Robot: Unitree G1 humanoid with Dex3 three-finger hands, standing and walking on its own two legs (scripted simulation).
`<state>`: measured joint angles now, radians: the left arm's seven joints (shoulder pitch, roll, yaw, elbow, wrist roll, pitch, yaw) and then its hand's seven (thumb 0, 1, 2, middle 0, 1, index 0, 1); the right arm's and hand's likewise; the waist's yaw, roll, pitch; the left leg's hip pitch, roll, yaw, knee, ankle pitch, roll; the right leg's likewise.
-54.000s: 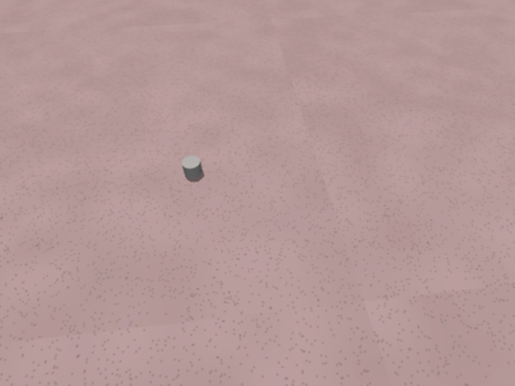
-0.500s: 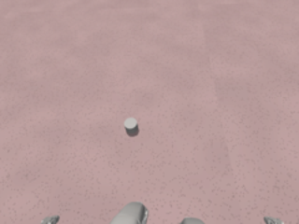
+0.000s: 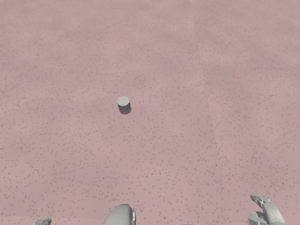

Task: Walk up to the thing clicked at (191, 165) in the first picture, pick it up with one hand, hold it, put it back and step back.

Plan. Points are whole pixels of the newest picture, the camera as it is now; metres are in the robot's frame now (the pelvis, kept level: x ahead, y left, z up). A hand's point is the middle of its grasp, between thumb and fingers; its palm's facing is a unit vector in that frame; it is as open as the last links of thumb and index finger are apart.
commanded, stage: step back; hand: left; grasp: from above
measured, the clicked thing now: (123, 103) +0.98 +0.28 -0.71
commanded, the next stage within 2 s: stand in 1.16 s
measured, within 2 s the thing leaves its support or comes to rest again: neither
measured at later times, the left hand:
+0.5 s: hand out of the picture -0.03 +0.27 -0.13, palm faces +0.09 -0.91 -0.40, open 7.4 cm
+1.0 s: hand out of the picture +0.02 +0.28 -0.14, palm faces +0.11 -0.93 -0.36, open 7.4 cm
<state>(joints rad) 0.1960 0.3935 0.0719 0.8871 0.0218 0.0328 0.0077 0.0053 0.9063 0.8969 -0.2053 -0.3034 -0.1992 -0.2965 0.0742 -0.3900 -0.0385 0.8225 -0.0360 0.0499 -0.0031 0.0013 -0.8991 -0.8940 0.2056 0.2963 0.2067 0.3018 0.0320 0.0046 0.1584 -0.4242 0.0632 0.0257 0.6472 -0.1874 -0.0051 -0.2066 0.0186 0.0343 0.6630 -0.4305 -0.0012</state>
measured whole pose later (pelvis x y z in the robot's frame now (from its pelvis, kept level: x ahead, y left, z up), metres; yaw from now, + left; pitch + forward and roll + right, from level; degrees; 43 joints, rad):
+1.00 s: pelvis -0.03 +0.01 +0.02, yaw +5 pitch -2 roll -1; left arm 0.14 0.38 0.03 1.06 0.01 -0.03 0.00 0.01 0.91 0.90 -0.20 -0.30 -0.20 -0.30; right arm 0.09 -0.32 -0.02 1.05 -0.02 -0.01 0.01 0.00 -0.90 -0.89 0.20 0.30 0.20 0.30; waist 0.02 -0.01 0.07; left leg -0.24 0.03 0.00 0.54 -0.26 -0.01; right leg -0.16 -0.02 -0.02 0.51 -0.30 0.02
